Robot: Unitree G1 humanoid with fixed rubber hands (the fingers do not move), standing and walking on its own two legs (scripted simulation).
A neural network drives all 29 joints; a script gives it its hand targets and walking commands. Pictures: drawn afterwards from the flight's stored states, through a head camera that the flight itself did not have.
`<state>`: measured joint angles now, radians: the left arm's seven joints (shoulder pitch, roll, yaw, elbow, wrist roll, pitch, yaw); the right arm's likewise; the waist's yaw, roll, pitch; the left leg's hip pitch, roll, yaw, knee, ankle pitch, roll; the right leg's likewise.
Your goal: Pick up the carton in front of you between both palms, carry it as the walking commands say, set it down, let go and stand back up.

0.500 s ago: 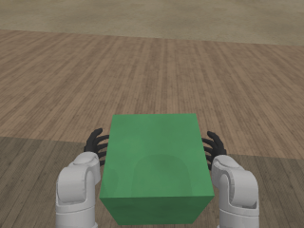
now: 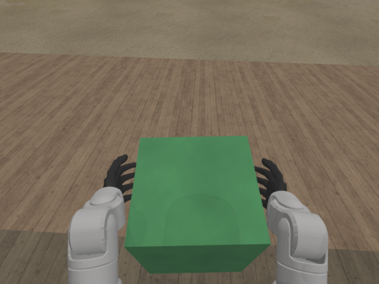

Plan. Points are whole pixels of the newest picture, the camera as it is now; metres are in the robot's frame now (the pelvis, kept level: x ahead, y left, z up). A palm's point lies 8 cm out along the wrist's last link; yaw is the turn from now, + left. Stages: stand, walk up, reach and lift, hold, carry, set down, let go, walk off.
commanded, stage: carry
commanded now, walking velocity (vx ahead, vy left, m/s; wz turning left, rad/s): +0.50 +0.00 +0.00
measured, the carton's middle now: (194, 210) +0.27 +0.00 +0.03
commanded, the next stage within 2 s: none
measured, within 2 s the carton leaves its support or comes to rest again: neither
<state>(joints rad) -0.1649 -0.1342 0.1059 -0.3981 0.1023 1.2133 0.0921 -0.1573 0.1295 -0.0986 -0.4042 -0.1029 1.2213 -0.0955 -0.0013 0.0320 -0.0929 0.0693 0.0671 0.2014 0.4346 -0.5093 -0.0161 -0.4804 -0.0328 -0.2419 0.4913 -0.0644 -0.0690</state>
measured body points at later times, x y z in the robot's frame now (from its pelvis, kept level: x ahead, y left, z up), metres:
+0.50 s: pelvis +0.32 +0.02 -0.01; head +0.34 +0.03 +0.44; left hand +0.68 +0.17 +0.10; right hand +0.67 -0.14 +0.11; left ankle +0.44 +0.09 -0.72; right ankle +0.14 -0.08 -0.69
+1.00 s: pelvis +0.63 +0.01 -0.01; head +0.71 +0.00 +0.43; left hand +1.03 +0.16 +0.09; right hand +1.03 -0.14 +0.08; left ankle +0.50 +0.10 -0.66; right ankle +0.70 -0.05 -0.74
